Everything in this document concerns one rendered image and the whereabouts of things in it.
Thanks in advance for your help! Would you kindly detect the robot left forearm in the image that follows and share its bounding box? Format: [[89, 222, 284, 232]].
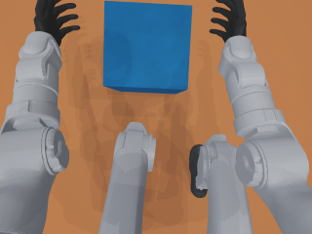
[[0, 31, 62, 136]]

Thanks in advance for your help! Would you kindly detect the left robot hand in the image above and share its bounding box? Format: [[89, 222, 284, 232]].
[[34, 0, 81, 46]]

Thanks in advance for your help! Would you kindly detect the left robot upper arm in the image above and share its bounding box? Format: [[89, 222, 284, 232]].
[[0, 126, 69, 234]]

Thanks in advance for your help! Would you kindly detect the right robot upper arm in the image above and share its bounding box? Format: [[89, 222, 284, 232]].
[[234, 136, 312, 234]]

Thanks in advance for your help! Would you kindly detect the right robot hand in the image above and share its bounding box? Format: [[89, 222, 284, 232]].
[[210, 0, 247, 43]]

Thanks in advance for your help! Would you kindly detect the robot right shin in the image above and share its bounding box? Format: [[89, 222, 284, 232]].
[[195, 134, 238, 189]]

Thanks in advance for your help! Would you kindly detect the right robot foot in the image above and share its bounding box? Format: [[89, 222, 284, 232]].
[[189, 144, 208, 198]]

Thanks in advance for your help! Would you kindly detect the robot right forearm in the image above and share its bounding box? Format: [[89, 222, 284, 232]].
[[217, 35, 309, 172]]

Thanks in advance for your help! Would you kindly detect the carton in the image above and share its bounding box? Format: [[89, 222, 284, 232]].
[[102, 0, 193, 95]]

